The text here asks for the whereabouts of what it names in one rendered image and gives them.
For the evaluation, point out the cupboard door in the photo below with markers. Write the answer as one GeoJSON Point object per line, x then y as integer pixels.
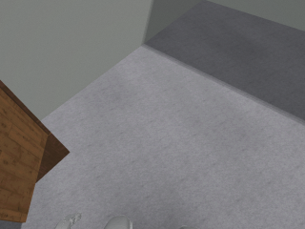
{"type": "Point", "coordinates": [22, 145]}

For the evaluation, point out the left robot hand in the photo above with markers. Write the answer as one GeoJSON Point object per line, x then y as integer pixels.
{"type": "Point", "coordinates": [68, 221]}

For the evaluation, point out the robot left thigh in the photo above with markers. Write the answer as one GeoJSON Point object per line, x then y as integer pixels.
{"type": "Point", "coordinates": [119, 222]}

